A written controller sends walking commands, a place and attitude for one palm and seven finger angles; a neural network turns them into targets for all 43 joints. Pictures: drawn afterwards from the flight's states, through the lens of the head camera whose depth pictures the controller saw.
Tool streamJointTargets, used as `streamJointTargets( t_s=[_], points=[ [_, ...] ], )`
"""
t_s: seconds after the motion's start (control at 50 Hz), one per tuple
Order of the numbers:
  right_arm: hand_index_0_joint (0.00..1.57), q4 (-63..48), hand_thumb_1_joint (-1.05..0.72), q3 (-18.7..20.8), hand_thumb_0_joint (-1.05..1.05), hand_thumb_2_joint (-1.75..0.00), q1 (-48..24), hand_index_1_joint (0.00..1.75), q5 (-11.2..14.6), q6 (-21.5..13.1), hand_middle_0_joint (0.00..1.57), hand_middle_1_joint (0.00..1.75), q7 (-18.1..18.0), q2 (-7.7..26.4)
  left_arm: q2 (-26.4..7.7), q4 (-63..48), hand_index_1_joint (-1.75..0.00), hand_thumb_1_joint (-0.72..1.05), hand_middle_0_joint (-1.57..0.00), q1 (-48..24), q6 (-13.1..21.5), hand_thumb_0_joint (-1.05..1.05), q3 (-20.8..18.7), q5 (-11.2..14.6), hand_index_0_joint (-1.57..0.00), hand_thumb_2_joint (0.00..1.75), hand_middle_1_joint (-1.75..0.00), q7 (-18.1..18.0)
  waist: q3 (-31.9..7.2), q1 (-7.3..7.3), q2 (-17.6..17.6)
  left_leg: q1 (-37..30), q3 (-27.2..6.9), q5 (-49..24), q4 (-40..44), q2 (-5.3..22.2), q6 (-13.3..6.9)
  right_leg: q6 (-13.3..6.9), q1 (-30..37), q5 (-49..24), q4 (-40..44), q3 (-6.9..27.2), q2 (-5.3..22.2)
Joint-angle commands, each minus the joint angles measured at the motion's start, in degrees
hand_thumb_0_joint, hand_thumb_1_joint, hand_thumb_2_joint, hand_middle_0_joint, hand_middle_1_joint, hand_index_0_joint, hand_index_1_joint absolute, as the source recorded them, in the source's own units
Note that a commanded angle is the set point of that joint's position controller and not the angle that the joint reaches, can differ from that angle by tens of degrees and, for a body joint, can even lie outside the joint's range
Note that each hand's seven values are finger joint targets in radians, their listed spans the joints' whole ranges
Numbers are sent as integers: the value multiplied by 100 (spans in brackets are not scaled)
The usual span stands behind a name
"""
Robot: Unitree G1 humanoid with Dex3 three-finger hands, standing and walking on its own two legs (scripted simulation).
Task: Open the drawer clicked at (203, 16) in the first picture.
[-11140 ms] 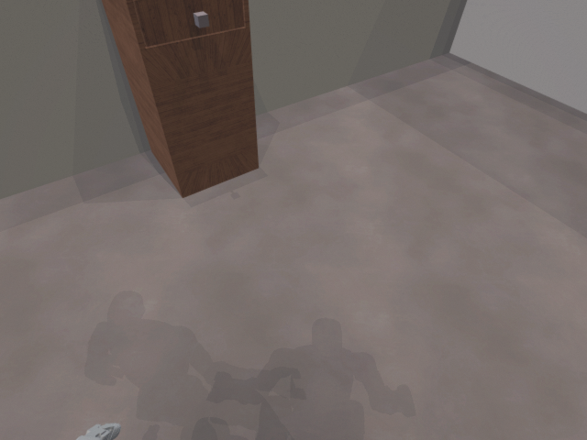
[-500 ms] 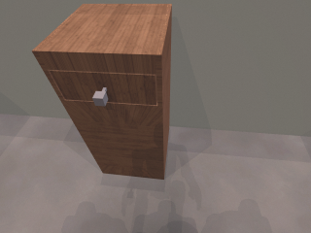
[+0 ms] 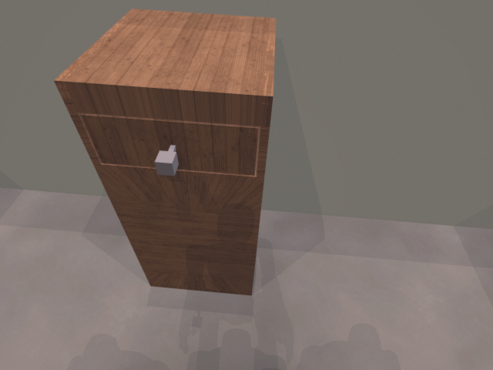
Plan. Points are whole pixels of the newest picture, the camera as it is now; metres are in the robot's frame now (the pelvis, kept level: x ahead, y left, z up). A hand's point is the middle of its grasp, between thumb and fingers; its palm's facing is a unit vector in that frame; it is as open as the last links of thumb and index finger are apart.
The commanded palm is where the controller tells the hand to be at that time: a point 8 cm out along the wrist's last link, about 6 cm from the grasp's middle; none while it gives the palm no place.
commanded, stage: come to a stop and stand still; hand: left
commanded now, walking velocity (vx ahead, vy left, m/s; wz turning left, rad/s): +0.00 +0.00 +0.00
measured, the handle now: (169, 157) +0.53 +0.22 +0.02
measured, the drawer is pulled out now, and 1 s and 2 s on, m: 0.00 0.00 0.00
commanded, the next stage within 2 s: look again from close up in 0.42 s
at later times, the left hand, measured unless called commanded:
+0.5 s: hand out of the picture -0.02 +0.16 -0.18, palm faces +0.06 -0.99 -0.11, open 7.4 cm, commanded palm none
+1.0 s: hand out of the picture +0.03 +0.21 -0.18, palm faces +0.00 -0.98 -0.21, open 7.3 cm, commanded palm none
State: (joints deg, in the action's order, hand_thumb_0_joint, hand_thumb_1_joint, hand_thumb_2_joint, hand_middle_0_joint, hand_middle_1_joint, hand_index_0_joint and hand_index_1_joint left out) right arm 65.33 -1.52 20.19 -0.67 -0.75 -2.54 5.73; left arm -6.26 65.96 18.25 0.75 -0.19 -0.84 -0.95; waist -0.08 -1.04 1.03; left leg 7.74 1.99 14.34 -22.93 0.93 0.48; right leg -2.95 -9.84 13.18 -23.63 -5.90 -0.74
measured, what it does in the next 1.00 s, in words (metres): stands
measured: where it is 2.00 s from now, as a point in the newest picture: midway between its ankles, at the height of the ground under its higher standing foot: outside the picture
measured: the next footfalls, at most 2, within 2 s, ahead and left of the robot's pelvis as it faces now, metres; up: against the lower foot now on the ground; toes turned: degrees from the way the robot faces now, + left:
none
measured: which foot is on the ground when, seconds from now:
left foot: down 0.00-1.00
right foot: down 0.00-1.00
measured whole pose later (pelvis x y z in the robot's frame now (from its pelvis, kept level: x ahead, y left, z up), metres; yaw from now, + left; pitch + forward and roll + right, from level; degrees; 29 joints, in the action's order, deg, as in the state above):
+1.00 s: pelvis +0.01 +0.04 -0.01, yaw -1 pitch -1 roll +0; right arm 63.3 -1.8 17.9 -0.8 -1.4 -1.6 8.4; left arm -8.4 63.1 15.7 0.7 0.6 -0.6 -2.0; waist 1.4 0.1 -1.0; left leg 7.4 4.4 17.4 -25.8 -2.2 -3.2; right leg 0.6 -10.8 16.2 -28.3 -3.3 2.5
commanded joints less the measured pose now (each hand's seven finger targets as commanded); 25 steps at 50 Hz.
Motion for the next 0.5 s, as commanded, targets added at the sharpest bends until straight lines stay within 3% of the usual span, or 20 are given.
streamJointTargets(
  t_s=[0.0,0.2,0.48],
  points=[
    [20,-121,-90,50,0,-90,329,30,-14,-116,20,30,-45,485,-431,-59,-30,90,-20,488,78,0,-50,48,-20,90,-30,-58,528,-83,-216,713,-441,-718,550,529,-193,9,249,-611,406,640,668],
    [20,-9,-90,79,0,-90,502,30,-6,-136,20,30,-45,383,-321,-61,-30,90,-20,534,82,0,-39,44,-20,90,-30,-95,429,-33,-109,512,-463,-899,548,530,-242,29,197,-723,325,607,667],
    [20,-35,-90,93,0,-90,408,30,1,-135,20,30,-45,388,-272,-22,-30,90,-20,617,80,0,-16,24,-20,90,-30,-114,609,4,-148,428,-440,-861,560,506,-262,60,-1,-681,357,656,662]
  ],
)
